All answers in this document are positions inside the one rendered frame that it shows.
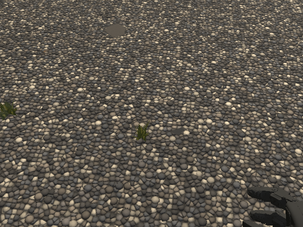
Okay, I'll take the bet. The right robot hand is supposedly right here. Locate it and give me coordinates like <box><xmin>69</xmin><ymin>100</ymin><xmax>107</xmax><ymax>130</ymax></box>
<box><xmin>242</xmin><ymin>185</ymin><xmax>303</xmax><ymax>227</ymax></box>

